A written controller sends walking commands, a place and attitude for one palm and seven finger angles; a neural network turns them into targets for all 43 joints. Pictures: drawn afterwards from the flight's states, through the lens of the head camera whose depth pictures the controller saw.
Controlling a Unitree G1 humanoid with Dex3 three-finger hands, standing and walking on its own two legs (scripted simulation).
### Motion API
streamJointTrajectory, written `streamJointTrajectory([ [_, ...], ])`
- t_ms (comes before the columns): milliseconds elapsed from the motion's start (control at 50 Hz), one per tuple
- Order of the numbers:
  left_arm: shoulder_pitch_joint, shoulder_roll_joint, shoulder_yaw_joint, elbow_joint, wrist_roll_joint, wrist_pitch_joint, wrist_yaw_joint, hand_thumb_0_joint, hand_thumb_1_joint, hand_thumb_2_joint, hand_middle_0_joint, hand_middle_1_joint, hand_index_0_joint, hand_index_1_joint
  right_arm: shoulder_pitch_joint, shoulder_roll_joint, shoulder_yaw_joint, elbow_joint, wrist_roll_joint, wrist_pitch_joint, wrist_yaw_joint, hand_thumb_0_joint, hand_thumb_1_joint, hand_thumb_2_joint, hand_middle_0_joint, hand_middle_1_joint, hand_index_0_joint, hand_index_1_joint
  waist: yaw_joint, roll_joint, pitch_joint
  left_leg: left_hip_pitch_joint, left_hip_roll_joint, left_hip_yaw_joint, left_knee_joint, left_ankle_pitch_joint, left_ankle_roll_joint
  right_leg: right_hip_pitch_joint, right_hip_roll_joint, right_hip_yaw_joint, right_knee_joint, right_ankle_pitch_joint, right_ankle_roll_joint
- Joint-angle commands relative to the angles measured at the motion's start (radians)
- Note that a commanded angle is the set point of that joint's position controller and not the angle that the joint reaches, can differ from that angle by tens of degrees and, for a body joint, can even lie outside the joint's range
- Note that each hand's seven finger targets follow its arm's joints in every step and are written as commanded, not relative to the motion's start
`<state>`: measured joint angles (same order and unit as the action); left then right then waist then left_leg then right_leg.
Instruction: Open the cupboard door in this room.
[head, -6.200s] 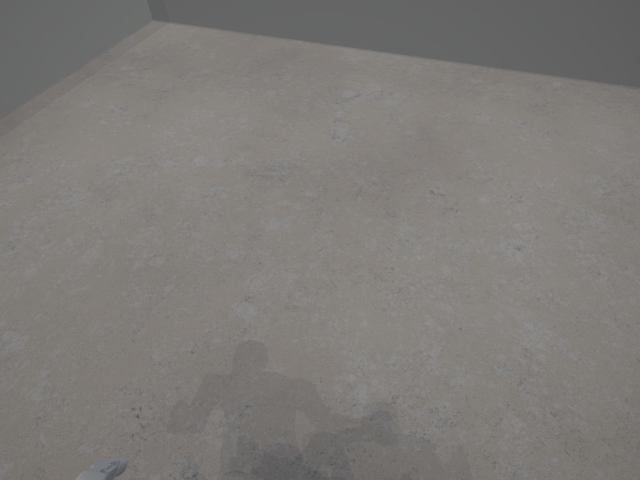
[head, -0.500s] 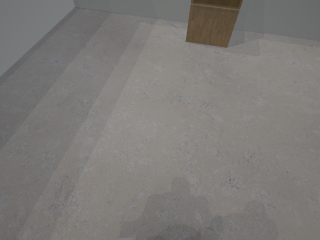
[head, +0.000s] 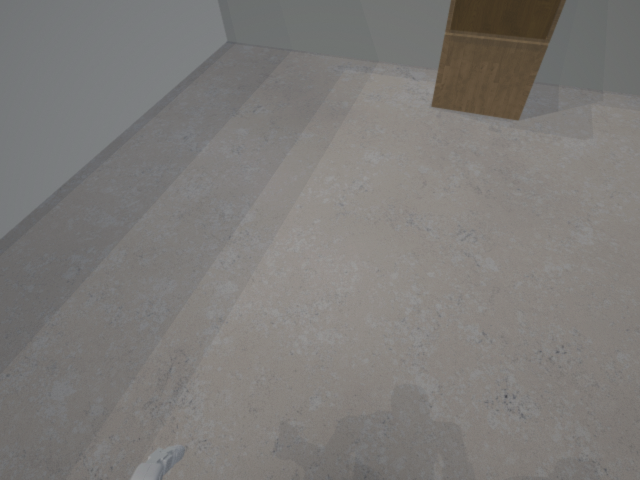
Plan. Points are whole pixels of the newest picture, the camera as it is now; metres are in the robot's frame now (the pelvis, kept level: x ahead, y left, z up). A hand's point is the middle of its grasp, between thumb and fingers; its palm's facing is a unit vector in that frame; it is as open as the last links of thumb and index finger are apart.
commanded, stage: turn or walk to find it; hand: left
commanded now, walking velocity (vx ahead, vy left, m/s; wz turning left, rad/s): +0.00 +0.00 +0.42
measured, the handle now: out of the picture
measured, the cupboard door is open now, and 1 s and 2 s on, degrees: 0 0 0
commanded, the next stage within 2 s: stand and wait in 0.12 s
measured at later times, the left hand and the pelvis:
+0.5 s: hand out of the picture -0.06 +0.23 -0.18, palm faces +0.20 -0.96 -0.20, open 7.4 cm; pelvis -0.01 +0.04 +0.01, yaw +7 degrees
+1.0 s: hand out of the picture -0.06 +0.20 -0.16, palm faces +0.14 -0.98 -0.17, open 7.3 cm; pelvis -0.03 +0.04 +0.01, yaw +6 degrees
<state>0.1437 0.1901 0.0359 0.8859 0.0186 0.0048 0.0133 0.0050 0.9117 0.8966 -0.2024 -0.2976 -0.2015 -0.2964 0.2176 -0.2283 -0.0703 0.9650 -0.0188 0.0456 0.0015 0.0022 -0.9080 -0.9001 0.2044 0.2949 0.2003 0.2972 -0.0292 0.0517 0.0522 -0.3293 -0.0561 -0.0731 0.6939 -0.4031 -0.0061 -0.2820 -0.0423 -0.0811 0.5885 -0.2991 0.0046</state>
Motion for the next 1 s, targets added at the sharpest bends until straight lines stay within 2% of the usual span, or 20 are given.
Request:
streamJointTrajectory([
  [0,0.068,0.213,0.052,-0.051,-0.001,-0.012,0.025,0.0,0.9,0.9,-0.2,-0.3,-0.2,-0.3,-0.037,-0.107,-0.035,-0.087,-0.002,0.003,0.005,0.0,-0.9,-0.9,0.2,0.3,0.2,0.3,0.043,-0.202,-0.018,-0.22,0.055,-0.016,0.494,-0.09,-0.018,0.08,-0.357,0.298,-0.31,0.218,-0.163],
  [20,0.022,0.184,0.04,-0.059,-0.001,-0.014,0.022,0.0,0.9,0.9,-0.2,-0.3,-0.2,-0.3,-0.003,-0.095,-0.032,-0.065,-0.005,0.006,0.012,0.0,-0.9,-0.9,0.2,0.3,0.2,0.3,0.013,-0.173,-0.009,-0.223,0.065,0.0,0.521,-0.02,-0.028,0.079,-0.298,0.194,-0.289,0.238,-0.132],
  [80,0.047,0.156,0.033,-0.048,0.0,-0.024,0.021,0.0,0.9,0.9,-0.2,-0.3,-0.2,-0.3,0.027,-0.085,-0.027,-0.042,-0.003,0.009,0.018,0.0,-0.9,-0.9,0.2,0.3,0.2,0.3,0.015,-0.218,-0.036,-0.221,0.079,0.03,0.508,0.049,-0.055,0.135,-0.257,0.095,-0.275,0.345,-0.107],
  [220,0.16,0.19,0.04,0.031,0.012,-0.022,0.021,0.0,0.9,0.9,-0.2,-0.3,-0.2,-0.3,-0.057,-0.049,0.002,-0.031,0.005,0.002,0.007,0.0,-0.9,-0.9,0.2,0.3,0.2,0.3,0.07,-0.228,-0.056,-0.119,0.088,0.095,0.203,-0.035,-0.059,0.193,-0.281,0.078,-0.235,0.514,-0.146],
  [280,0.169,0.201,0.042,0.069,0.014,-0.017,0.02,0.0,0.9,0.9,-0.2,-0.3,-0.2,-0.3,-0.057,-0.035,0.015,-0.02,0.012,-0.012,0.002,0.0,-0.9,-0.9,0.2,0.3,0.2,0.3,0.075,-0.259,-0.083,-0.033,0.08,0.13,0.014,-0.032,-0.045,0.212,-0.275,0.076,-0.198,0.549,-0.147],
  [320,0.154,0.193,0.038,0.089,0.006,-0.012,0.022,0.0,0.9,0.9,-0.2,-0.3,-0.2,-0.3,-0.004,-0.034,0.021,0.008,0.01,-0.025,-0.006,0.0,-0.9,-0.9,0.2,0.3,0.2,0.3,0.045,-0.241,-0.097,0.095,0.074,0.151,-0.176,0.111,-0.038,0.166,-0.242,0.053,-0.151,0.493,-0.104],
  [340,0.144,0.176,0.032,0.1,-0.003,-0.008,0.022,0.0,0.9,0.9,-0.2,-0.3,-0.2,-0.3,0.026,-0.047,0.02,0.028,0.009,-0.033,-0.006,0.0,-0.9,-0.9,0.2,0.3,0.2,0.3,0.023,-0.192,-0.094,0.205,0.091,0.145,-0.288,0.24,-0.028,0.089,-0.218,0.031,-0.116,0.396,-0.064],
  [360,0.162,0.136,0.023,0.096,-0.009,-0.003,0.019,0.0,0.9,0.9,-0.2,-0.3,-0.2,-0.3,0.043,-0.1,0.013,0.033,0.005,-0.045,-0.008,0.0,-0.9,-0.9,0.2,0.3,0.2,0.3,0.022,-0.03,-0.12,0.303,0.2,0.03,-0.326,0.396,0.007,0.0,-0.15,-0.013,-0.037,0.233,-0.012],
  [380,0.176,0.088,0.01,0.094,-0.011,0.002,0.016,0.0,0.9,0.9,-0.2,-0.3,-0.2,-0.3,0.043,-0.161,0.005,0.029,0.002,-0.047,-0.012,0.0,-0.9,-0.9,0.2,0.3,0.2,0.3,0.031,0.128,-0.12,0.306,0.345,-0.111,-0.337,0.528,0.076,-0.061,-0.084,-0.043,0.032,-0.013,0.026],
  [400,0.143,0.069,-0.004,0.093,-0.01,0.007,0.018,0.0,0.9,0.9,-0.2,-0.3,-0.2,-0.3,0.038,-0.159,0.007,0.039,0.0,-0.049,-0.023,0.0,-0.9,-0.9,0.2,0.3,0.2,0.3,0.01,0.185,-0.083,0.26,0.394,-0.166,-0.393,0.617,0.145,-0.092,-0.056,-0.031,0.13,-0.208,0.046],
  [420,0.106,0.076,-0.002,0.11,-0.007,0.018,0.022,0.0,0.9,0.9,-0.2,-0.3,-0.2,-0.3,0.028,-0.141,0.014,0.054,-0.001,-0.053,-0.034,0.0,-0.9,-0.9,0.2,0.3,0.2,0.3,0.004,0.204,-0.043,0.195,0.383,-0.156,-0.42,0.629,0.164,-0.073,-0.058,0.018,0.224,-0.255,0.045],
  [440,0.12,0.077,-0.002,0.128,-0.007,0.021,0.019,0.0,0.9,0.9,-0.2,-0.3,-0.2,-0.3,-0.011,-0.12,0.023,0.054,0.0,-0.053,-0.04,0.0,-0.9,-0.9,0.2,0.3,0.2,0.3,0.029,0.19,-0.017,0.181,0.358,-0.113,-0.408,0.656,0.166,-0.076,-0.066,0.047,0.257,-0.234,0.037],
  [520,0.157,0.048,-0.015,0.18,-0.005,0.017,0.009,0.0,0.9,0.9,-0.2,-0.3,-0.2,-0.3,-0.037,-0.103,0.025,0.065,0.006,-0.057,-0.043,0.0,-0.9,-0.9,0.2,0.3,0.2,0.3,0.036,0.076,-0.04,0.229,0.307,-0.034,-0.391,0.646,0.157,-0.052,-0.062,0.041,0.177,-0.163,0.043],
  [580,0.169,0.04,-0.019,0.198,-0.003,0.012,0.012,0.0,0.9,0.9,-0.2,-0.3,-0.2,-0.3,-0.016,-0.087,0.018,0.086,0.007,-0.058,-0.041,0.0,-0.9,-0.9,0.2,0.3,0.2,0.3,0.032,0.057,-0.038,0.216,0.285,-0.021,-0.383,0.583,0.141,0.011,-0.053,0.024,0.024,-0.098,0.048],
  [620,0.223,0.039,-0.023,0.225,-0.001,0.005,0.016,0.0,0.9,0.9,-0.2,-0.3,-0.2,-0.3,-0.025,-0.075,0.02,0.094,0.012,-0.06,-0.04,0.0,-0.9,-0.9,0.2,0.3,0.2,0.3,0.058,0.024,-0.044,0.187,0.252,0.004,-0.343,0.485,0.105,0.094,-0.055,0.017,-0.141,0.053,0.049],
  [660,0.22,0.07,-0.026,0.232,0.002,-0.011,0.021,0.0,0.9,0.9,-0.2,-0.3,-0.2,-0.3,-0.006,-0.031,0.029,0.098,0.02,-0.062,-0.034,0.0,-0.9,-0.9,0.2,0.3,0.2,0.3,0.039,-0.06,-0.021,0.139,0.179,0.038,-0.319,0.333,0.041,0.131,-0.109,0.095,-0.242,0.209,0.022],
  [680,0.203,0.084,-0.027,0.227,0.0,-0.011,0.023,0.0,0.9,0.9,-0.2,-0.3,-0.2,-0.3,0.009,-0.023,0.03,0.106,0.021,-0.06,-0.027,0.0,-0.9,-0.9,0.2,0.3,0.2,0.3,0.031,-0.043,-0.008,0.126,0.166,0.034,-0.342,0.272,0.032,0.128,-0.128,0.097,-0.241,0.207,0.011],
  [720,0.179,0.073,-0.026,0.232,0.0,-0.014,0.019,0.0,0.9,0.9,-0.2,-0.3,-0.2,-0.3,0.012,-0.021,0.029,0.113,0.012,-0.051,-0.028,0.0,-0.9,-0.9,0.2,0.3,0.2,0.3,0.026,-0.166,0.044,0.156,0.154,0.054,-0.345,0.215,0.021,0.031,-0.112,0.106,-0.254,0.106,0.003],
  [800,0.179,0.057,-0.027,0.23,-0.004,-0.011,0.021,0.0,0.9,0.9,-0.2,-0.3,-0.2,-0.3,0.059,-0.02,0.042,0.139,0.01,-0.059,-0.027,0.0,-0.9,-0.9,0.2,0.3,0.2,0.3,0.028,-0.076,0.058,0.135,0.159,0.043,-0.396,0.178,0.027,0.048,-0.09,0.095,-0.263,0.065,0.004],
  [980,0.205,0.045,-0.027,0.245,-0.011,-0.012,0.025,0.0,0.9,0.9,-0.2,-0.3,-0.2,-0.3,0.132,-0.005,0.049,0.175,0.011,-0.065,-0.031,0.0,-0.9,-0.9,0.2,0.3,0.2,0.3,0.04,-0.047,0.042,0.112,0.161,0.045,-0.409,0.17,0.026,0.095,-0.084,0.087,-0.262,0.084,-0.001],
])
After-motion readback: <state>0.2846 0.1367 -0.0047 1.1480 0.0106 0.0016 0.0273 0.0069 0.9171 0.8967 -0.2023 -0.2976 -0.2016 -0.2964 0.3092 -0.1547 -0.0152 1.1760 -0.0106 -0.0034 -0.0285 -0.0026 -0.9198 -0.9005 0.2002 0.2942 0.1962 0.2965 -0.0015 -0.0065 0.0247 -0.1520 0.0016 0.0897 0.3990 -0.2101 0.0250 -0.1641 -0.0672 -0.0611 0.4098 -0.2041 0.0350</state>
